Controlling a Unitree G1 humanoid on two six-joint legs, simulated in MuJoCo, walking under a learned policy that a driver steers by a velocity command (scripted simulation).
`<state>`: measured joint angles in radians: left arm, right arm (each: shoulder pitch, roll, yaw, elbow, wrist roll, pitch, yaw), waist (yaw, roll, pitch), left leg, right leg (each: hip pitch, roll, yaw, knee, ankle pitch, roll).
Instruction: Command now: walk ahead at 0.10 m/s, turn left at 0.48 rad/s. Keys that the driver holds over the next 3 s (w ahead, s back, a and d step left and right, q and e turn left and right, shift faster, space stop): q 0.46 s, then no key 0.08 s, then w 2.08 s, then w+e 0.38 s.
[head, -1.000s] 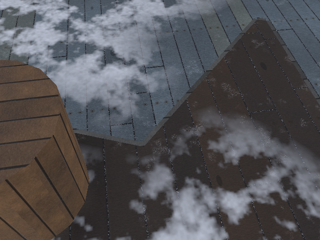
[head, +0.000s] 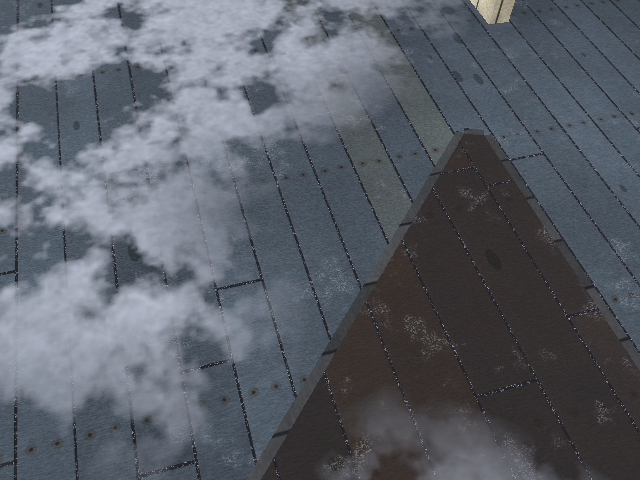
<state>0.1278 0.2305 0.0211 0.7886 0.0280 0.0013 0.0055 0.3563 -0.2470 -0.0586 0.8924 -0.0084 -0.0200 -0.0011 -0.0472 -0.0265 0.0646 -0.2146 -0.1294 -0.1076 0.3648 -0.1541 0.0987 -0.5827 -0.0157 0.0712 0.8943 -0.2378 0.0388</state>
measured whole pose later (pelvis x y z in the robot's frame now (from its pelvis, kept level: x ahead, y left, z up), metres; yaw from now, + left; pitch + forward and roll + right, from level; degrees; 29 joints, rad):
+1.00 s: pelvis +0.11 +0.04 +0.00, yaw +23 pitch +1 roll +0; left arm 0.24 0.27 0.06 0.79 0.05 0.01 -0.05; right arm 0.46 -0.22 -0.02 0.88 -0.02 -0.05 -0.02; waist -0.04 -0.05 0.00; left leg 0.09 -0.06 -0.02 0.15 -0.25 0.07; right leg -0.60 -0.07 -0.03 0.85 -0.15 0.01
